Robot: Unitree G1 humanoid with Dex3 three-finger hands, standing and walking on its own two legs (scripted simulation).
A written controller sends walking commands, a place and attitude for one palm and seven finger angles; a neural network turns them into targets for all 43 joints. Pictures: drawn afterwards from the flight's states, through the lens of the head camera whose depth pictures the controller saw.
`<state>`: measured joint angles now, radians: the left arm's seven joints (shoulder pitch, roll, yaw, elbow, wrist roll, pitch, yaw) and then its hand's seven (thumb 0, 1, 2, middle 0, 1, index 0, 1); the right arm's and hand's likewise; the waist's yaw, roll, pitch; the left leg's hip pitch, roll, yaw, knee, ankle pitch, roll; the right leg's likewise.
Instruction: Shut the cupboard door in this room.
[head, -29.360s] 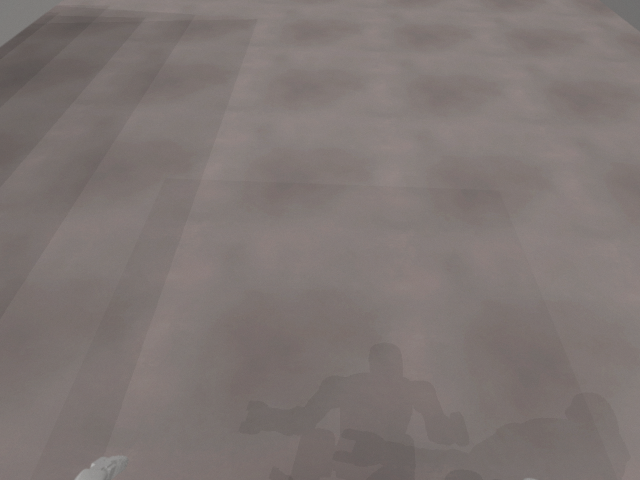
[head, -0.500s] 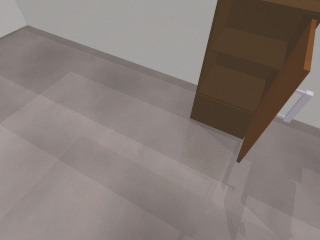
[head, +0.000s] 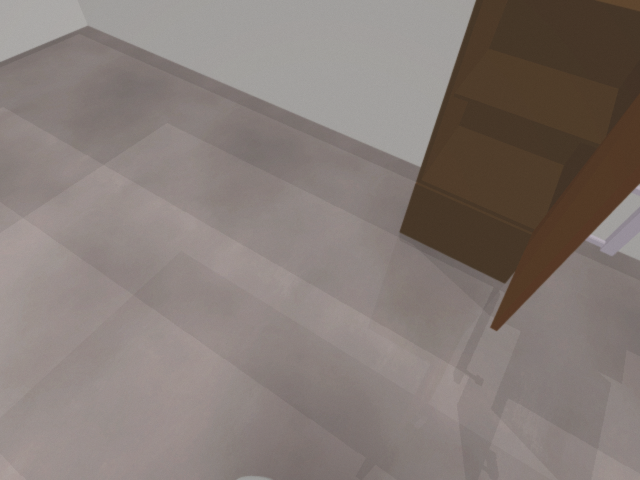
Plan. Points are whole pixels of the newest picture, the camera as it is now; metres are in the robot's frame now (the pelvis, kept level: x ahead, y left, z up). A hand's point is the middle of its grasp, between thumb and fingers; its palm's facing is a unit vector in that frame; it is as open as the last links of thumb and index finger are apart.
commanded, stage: stand and wait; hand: left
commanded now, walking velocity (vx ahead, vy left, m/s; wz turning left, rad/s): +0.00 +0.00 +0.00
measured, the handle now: (620, 219) +0.55 -0.49 -0.02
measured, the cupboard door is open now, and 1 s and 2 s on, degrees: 88 88 88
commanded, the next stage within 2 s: turn or walk to find it in 0.66 s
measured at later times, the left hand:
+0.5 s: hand out of the picture +0.03 +0.13 -0.16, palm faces +0.12 -0.97 -0.22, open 7.3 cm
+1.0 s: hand out of the picture +0.01 +0.16 -0.16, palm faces +0.15 -0.96 -0.22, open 7.4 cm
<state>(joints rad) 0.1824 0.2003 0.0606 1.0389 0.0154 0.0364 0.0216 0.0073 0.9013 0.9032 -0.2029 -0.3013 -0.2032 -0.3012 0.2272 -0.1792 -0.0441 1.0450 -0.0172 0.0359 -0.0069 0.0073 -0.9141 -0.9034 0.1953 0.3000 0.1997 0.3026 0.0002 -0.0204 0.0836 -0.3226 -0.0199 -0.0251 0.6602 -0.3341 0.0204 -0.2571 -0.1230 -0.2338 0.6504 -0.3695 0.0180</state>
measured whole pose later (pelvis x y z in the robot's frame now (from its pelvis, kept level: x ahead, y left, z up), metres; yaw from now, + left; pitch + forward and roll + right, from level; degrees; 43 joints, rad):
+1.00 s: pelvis +0.01 -0.04 +0.02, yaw +6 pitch -2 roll +0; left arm 0.21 0.20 0.02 1.10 0.00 0.00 0.02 0.01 0.90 0.90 -0.20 -0.30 -0.20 -0.30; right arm 0.19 -0.17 -0.01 1.12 0.00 0.00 -0.02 0.01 -0.92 -0.90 0.20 0.30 0.20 0.30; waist 0.01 -0.01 0.06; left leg -0.19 0.01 -0.06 0.46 -0.24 -0.03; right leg -0.13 -0.04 -0.09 0.46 -0.29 0.00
